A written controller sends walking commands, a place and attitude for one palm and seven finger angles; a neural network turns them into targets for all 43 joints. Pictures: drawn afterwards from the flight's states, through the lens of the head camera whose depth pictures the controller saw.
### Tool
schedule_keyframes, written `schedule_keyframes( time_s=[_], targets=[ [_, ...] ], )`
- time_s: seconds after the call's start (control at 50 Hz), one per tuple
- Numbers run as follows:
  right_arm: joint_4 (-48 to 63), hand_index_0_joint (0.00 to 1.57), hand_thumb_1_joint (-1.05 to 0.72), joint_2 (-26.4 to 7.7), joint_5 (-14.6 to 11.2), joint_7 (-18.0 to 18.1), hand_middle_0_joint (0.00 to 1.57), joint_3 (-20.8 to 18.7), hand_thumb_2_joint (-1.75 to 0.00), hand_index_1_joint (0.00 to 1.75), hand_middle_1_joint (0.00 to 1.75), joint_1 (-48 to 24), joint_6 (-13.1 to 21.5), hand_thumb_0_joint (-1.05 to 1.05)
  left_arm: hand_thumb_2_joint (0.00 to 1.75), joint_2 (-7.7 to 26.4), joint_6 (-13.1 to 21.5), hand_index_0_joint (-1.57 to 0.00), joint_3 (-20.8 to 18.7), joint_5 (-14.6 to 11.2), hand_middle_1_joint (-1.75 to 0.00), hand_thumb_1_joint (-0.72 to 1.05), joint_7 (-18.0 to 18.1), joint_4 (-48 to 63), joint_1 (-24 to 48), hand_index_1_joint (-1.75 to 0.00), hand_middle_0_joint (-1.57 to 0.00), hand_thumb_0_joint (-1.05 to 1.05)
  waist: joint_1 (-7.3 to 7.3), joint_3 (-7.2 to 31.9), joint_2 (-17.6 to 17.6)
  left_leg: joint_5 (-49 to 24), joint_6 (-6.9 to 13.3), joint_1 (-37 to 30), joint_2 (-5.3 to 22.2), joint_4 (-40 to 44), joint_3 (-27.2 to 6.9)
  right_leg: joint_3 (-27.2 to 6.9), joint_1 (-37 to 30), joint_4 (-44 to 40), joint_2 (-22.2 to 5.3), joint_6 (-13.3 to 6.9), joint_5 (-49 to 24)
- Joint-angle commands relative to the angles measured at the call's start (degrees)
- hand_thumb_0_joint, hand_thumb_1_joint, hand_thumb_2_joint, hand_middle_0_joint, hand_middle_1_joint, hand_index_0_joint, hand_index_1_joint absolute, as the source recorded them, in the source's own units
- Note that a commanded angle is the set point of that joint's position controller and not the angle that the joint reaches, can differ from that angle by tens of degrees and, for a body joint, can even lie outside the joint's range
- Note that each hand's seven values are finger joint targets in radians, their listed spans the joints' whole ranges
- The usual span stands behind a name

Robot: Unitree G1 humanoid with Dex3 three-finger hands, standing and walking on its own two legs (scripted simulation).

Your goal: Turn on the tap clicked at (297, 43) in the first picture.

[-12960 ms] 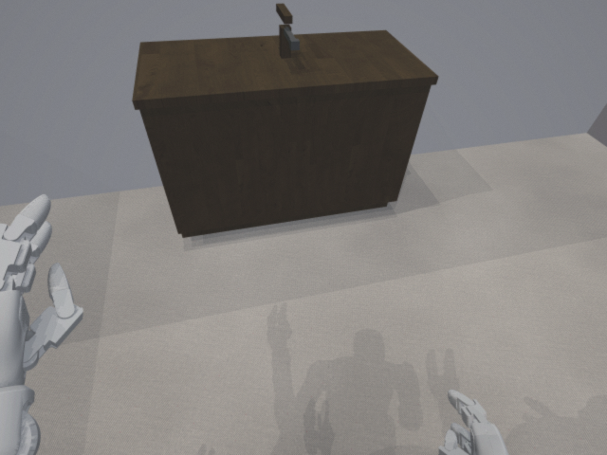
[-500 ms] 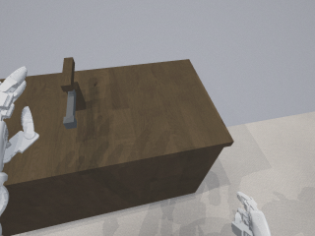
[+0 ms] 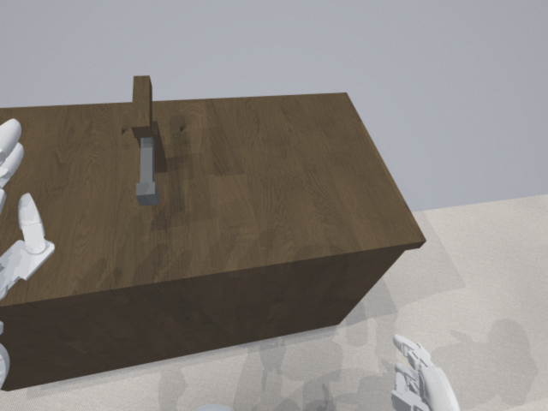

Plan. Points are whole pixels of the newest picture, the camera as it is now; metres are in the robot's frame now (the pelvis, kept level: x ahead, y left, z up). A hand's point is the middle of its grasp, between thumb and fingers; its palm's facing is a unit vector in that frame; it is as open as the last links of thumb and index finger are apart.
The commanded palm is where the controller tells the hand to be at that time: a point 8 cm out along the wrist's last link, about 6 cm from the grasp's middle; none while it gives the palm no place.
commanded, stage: come to a stop and stand still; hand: left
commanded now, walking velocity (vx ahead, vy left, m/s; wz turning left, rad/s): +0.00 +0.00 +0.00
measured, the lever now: (147, 194) +0.40 +0.25 +0.03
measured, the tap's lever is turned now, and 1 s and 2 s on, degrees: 0 0 0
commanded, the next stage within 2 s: look again from close up in 0.18 s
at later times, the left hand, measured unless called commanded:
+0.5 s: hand (81, 261) +0.22 +0.23 +0.16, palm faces +0.36 -0.86 -0.36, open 7.4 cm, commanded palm +0.16 +0.26 +0.18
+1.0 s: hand (78, 247) +0.23 +0.23 +0.18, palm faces +0.34 -0.86 -0.38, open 7.4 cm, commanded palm +0.16 +0.27 +0.18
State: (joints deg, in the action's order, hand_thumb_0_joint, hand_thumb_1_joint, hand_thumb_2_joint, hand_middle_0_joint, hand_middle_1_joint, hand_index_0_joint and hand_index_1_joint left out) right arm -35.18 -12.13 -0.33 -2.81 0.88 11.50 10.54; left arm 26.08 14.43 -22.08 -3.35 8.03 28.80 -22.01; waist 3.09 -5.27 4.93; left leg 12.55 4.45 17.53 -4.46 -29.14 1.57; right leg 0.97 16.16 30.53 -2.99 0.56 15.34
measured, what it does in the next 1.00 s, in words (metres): stands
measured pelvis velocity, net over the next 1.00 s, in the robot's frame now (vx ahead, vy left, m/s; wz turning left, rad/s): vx -0.01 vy -0.01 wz -0.05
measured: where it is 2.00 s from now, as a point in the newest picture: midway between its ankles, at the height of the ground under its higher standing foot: outside the picture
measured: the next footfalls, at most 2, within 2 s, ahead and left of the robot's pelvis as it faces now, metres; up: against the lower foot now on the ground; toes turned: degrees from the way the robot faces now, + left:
none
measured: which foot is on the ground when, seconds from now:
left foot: down 0.00-1.00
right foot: down 0.00-1.00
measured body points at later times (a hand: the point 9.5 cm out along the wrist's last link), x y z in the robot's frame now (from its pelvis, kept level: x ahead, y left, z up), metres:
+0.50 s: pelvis -0.01 -0.01 +0.00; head +0.01 +0.01 +0.45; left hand +0.19 +0.27 +0.18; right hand +0.16 -0.25 -0.06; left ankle +0.03 +0.06 -0.73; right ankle +0.01 -0.15 -0.73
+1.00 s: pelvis -0.01 -0.01 +0.00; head +0.01 +0.00 +0.45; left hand +0.20 +0.27 +0.20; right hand +0.15 -0.23 -0.07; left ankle +0.03 +0.06 -0.73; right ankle +0.01 -0.15 -0.73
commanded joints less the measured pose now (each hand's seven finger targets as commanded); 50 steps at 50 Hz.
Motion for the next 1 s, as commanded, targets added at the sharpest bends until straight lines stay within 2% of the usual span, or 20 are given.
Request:
schedule_keyframes(
  time_s=[0.0,0.1,0.12,0.14,0.2,0.22,0.24,0.32,0.34,0.42,0.58,0.62,0.74,0.76,0.78,0.8,0.82,0.86,0.9,0.98],
  targets=[
    [8.7,0.20,-0.90,-9.2,-0.7,0.5,0.20,-3.7,-0.90,0.30,0.30,-2.8,2.1,0.00,0.90,6.9,2.9,-0.20,-4.7,-0.2,-0.30,0.90,0.4,8.3,3.7,-0.30,-0.20,0.00,-0.49,10.7,-7.8,-4.5,-4.5,-3.1,11.6,8.6,-9.8,-0.2,-3.9,-4.1,-0.7,-1.6,-4.4],
    [9.9,0.20,-0.90,-8.9,-0.9,1.2,0.20,-3.4,-0.90,0.30,0.30,-4.8,1.2,0.00,0.90,5.2,2.3,-0.20,-3.7,0.2,-0.30,0.90,-0.1,9.1,4.7,-0.30,-0.20,0.00,-1.12,10.7,-8.2,4.2,-4.2,-2.7,9.9,9.3,-8.1,-1.4,-4.8,-6.6,-0.6,-2.0,-6.1],
    [9.8,0.20,-0.90,-9.1,-1.0,1.4,0.20,-3.4,-0.90,0.30,0.30,-4.8,1.1,0.00,0.90,7.1,2.1,-0.20,-5.4,0.3,-0.30,0.90,0.0,9.2,4.3,-0.30,-0.20,0.00,-1.17,11.9,-9.4,3.7,-3.9,-3.2,9.9,9.7,-8.2,-1.6,-5.4,-6.1,-0.4,-1.9,-6.5],
    [10.0,0.20,-0.90,-8.2,-0.9,1.6,0.20,-3.1,-0.90,0.30,0.30,-4.7,0.9,0.00,0.90,4.2,2.0,-0.20,-3.1,0.3,-0.30,0.90,-0.2,10.1,4.5,-0.30,-0.20,0.00,-1.23,12.4,-9.8,2.9,-4.0,-3.7,10.0,9.5,-7.9,-1.1,-6.0,-6.1,-0.3,-1.9,-7.2],
    [10.6,0.20,-0.90,-8.4,-0.7,2.0,0.20,-2.6,-0.90,0.30,0.30,-5.8,0.8,0.00,0.90,4.2,1.2,-0.20,-2.9,1.0,-0.30,0.90,-0.3,10.5,5.6,-0.30,-0.20,0.00,-1.31,10.2,-9.5,6.8,-3.4,-2.3,9.9,9.8,-7.6,-1.9,-5.2,-7.8,-0.1,-1.9,-5.5],
    [10.6,0.20,-0.90,-8.8,-0.7,2.2,0.20,-2.7,-0.90,0.30,0.30,-5.8,0.6,0.00,0.90,6.8,1.0,-0.20,-5.2,0.9,-0.30,0.90,-0.1,10.4,5.1,-0.30,-0.20,0.00,-1.21,11.3,-9.8,5.8,-3.3,-2.9,9.9,10.0,-7.8,-2.0,-5.8,-7.4,0.0,-1.9,-6.1],
    [10.8,0.20,-0.90,-7.8,-0.6,2.4,0.20,-2.3,-0.90,0.30,0.30,-5.7,0.4,0.00,0.90,3.8,0.8,-0.20,-3.0,1.0,-0.30,0.90,-0.3,10.6,4.8,-0.30,-0.20,0.00,-1.31,11.7,-9.7,4.6,-3.3,-3.3,9.8,9.4,-7.3,-1.9,-6.3,-7.6,-0.2,-1.9,-7.0],
    [11.0,0.20,-0.90,-8.5,-0.5,3.0,0.20,-2.4,-0.90,0.30,0.30,-6.0,0.0,0.00,0.90,6.0,-0.2,-0.20,-5.1,1.3,-0.30,0.90,-0.4,9.1,4.0,-0.30,-0.20,0.00,-1.41,10.5,-7.6,4.8,-3.1,-3.6,9.4,8.5,-6.5,-3.0,-5.3,-9.6,-0.4,-2.0,-6.6],
    [11.0,0.20,-0.90,-7.8,-0.5,3.1,0.20,-2.2,-0.90,0.30,0.30,-5.8,-0.2,0.00,0.90,2.8,-0.2,-0.20,-2.6,1.2,-0.30,0.90,-0.7,9.4,4.2,-0.30,-0.20,0.00,-1.66,10.7,-7.8,4.3,-3.1,-3.7,9.5,8.2,-6.2,-2.8,-5.7,-9.5,-0.4,-2.1,-7.0],
    [11.2,0.20,-0.90,-8.5,-0.5,3.6,0.20,-2.5,-0.90,0.30,0.30,-6.0,-0.4,0.00,0.90,5.4,-0.7,-0.20,-4.7,1.3,-0.30,0.90,-0.7,9.0,3.0,-0.30,-0.20,0.00,-1.58,10.6,-8.3,3.2,-2.9,-4.2,9.3,7.7,-5.9,-3.4,-5.4,-10.2,-0.7,-2.1,-7.2],
    [11.3,0.20,-0.90,-8.0,-0.5,4.1,0.20,-2.3,-0.90,0.30,0.30,-5.7,-0.5,0.00,0.90,3.5,-0.8,-0.20,-2.9,0.7,-0.30,0.90,-1.0,9.6,1.4,-0.30,-0.20,0.00,-1.74,10.1,-7.0,1.1,-2.7,-4.8,9.3,7.3,-5.6,-3.6,-5.7,-10.9,-0.8,-2.0,-8.6],
    [11.1,0.20,-0.90,-8.3,-0.5,4.3,0.20,-2.3,-0.90,0.30,0.30,-5.9,-0.5,0.00,0.90,5.8,-0.9,-0.20,-4.9,0.8,-0.30,0.90,-0.9,9.6,1.2,-0.30,-0.20,0.00,-1.63,10.5,-7.9,0.4,-2.7,-5.5,9.3,7.7,-5.9,-3.8,-5.6,-10.8,-0.8,-2.0,-8.5],
    [11.1,0.20,-0.90,-7.7,-0.5,4.5,0.20,-2.0,-0.90,0.30,0.30,-5.6,-0.5,0.00,0.90,3.1,-0.9,-0.20,-2.3,0.6,-0.30,0.90,-1.0,9.6,2.1,-0.30,-0.20,0.00,-1.80,10.0,-7.2,0.3,-2.7,-5.5,9.5,8.1,-6.2,-3.6,-5.9,-11.0,-0.7,-1.9,-8.5],
    [10.2,0.20,-0.90,-8.3,2.6,4.5,0.20,-2.5,-0.90,0.30,0.30,0.2,1.6,0.00,0.90,52.5,6.5,-0.20,-37.5,9.6,-0.30,0.90,-0.9,25.8,61.3,-0.30,-0.20,0.00,-0.97,1.7,-3.1,-1.3,-2.3,4.3,9.5,1.0,-3.5,-7.5,1.5,-15.4,-2.3,0.0,-9.2],
    [7.1,0.20,-0.90,-1.3,0.3,4.8,0.20,0.4,-0.90,0.30,0.30,-3.9,1.3,0.00,0.90,13.1,4.2,-0.20,-11.8,3.3,-0.30,0.90,-3.3,-9.0,27.5,-0.30,-0.20,0.00,-2.36,11.6,-3.2,-3.8,-2.3,-6.0,5.9,3.2,-4.9,-7.5,2.0,-12.0,-4.2,-3.8,-3.4],
    [9.9,0.20,-0.90,-6.4,-0.2,4.7,0.20,-3.5,-0.90,0.30,0.30,-1.7,2.6,0.00,0.90,5.7,3.5,-0.20,-6.6,1.4,-0.30,0.90,-4.1,-10.7,11.3,-0.30,-0.20,0.00,0.23,11.6,-10.3,-3.8,-3.7,-9.9,6.4,3.6,-3.4,-12.4,-0.5,-13.5,-2.1,-4.3,-4.7],
    [10.3,0.20,-0.90,-5.8,-1.1,3.2,0.20,-3.6,-0.90,0.30,0.30,-1.5,2.9,0.00,0.90,-2.0,4.0,-0.20,0.5,0.1,-0.30,0.90,-4.7,-4.9,6.9,-0.30,-0.20,0.00,-0.77,14.5,-18.1,-6.0,-3.7,-11.1,7.7,6.2,-2.9,-8.1,-4.9,-9.3,-1.5,-4.1,-7.9],
    [11.0,0.20,-0.90,-7.0,-0.9,2.2,0.20,-3.5,-0.90,0.30,0.30,-2.8,2.8,0.00,0.90,1.5,4.8,-0.20,0.1,0.4,-0.30,0.90,-3.8,5.2,5.7,-0.30,-0.20,0.00,-0.35,12.9,-16.8,-2.5,-3.0,-4.4,10.4,11.0,-6.6,-4.4,-8.8,-4.7,0.8,-2.4,-5.1],
    [11.3,0.20,-0.90,-6.7,-0.9,2.2,0.20,-3.1,-0.90,0.30,0.30,-3.5,2.6,0.00,0.90,3.3,4.7,-0.20,-1.6,0.6,-0.30,0.90,-2.7,5.2,1.9,-0.30,-0.20,0.00,0.21,10.1,-8.9,8.2,-2.3,2.0,11.0,13.7,-7.5,-3.3,-10.7,-4.6,1.3,-1.4,-2.3],
    [11.4,0.20,-0.90,-6.4,-0.9,3.4,0.20,-2.8,-0.90,0.30,0.30,-3.8,2.2,0.00,0.90,6.9,5.2,-0.20,-6.7,0.6,-0.30,0.90,-1.7,4.2,3.5,-0.30,-0.20,0.00,-0.46,8.4,-2.0,14.2,-2.0,4.0,10.5,14.0,-8.1,-2.8,-9.7,-6.6,1.5,-0.8,0.0]
  ],
)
